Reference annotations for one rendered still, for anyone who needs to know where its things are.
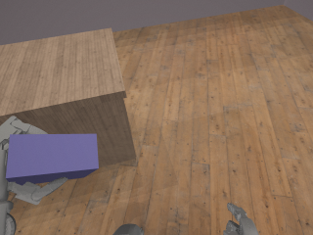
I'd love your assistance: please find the sponge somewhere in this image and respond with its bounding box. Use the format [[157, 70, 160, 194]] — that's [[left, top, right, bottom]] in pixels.
[[6, 133, 99, 186]]

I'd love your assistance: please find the table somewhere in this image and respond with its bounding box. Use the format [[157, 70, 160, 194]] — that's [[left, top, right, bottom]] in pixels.
[[0, 27, 136, 184]]

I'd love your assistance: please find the robot left hand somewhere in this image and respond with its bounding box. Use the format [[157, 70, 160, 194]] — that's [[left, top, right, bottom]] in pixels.
[[0, 116, 68, 205]]

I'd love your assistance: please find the left robot thigh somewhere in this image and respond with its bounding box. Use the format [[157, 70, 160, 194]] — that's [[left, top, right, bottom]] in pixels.
[[112, 223, 144, 235]]

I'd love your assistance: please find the robot right hand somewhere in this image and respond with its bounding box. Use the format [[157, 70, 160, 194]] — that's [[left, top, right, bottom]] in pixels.
[[223, 203, 259, 235]]

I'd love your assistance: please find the robot left forearm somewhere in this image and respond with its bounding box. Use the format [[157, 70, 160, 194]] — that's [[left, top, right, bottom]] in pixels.
[[0, 200, 17, 235]]

